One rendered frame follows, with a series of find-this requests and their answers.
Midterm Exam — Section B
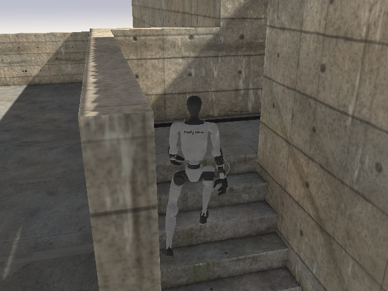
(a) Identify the left robot forearm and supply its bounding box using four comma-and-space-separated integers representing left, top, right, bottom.
168, 146, 177, 160

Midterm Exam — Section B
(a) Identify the robot right hand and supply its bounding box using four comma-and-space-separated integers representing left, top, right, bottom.
213, 178, 228, 196

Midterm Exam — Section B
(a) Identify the right robot forearm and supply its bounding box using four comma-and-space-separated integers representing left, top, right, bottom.
215, 148, 226, 179

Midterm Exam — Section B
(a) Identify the robot right upper arm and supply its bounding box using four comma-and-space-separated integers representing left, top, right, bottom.
207, 122, 221, 157

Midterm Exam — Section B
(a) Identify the robot thigh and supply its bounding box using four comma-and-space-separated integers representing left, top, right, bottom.
167, 170, 186, 216
202, 166, 215, 186

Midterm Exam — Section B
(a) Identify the robot left hand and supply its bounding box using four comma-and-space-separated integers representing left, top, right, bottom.
170, 155, 184, 166

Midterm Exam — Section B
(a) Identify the robot left upper arm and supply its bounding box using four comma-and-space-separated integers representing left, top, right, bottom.
169, 122, 182, 155

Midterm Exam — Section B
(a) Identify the robot left thigh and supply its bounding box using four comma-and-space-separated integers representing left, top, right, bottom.
167, 170, 186, 216

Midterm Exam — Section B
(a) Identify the robot right thigh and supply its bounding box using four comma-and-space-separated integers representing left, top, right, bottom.
202, 166, 215, 186

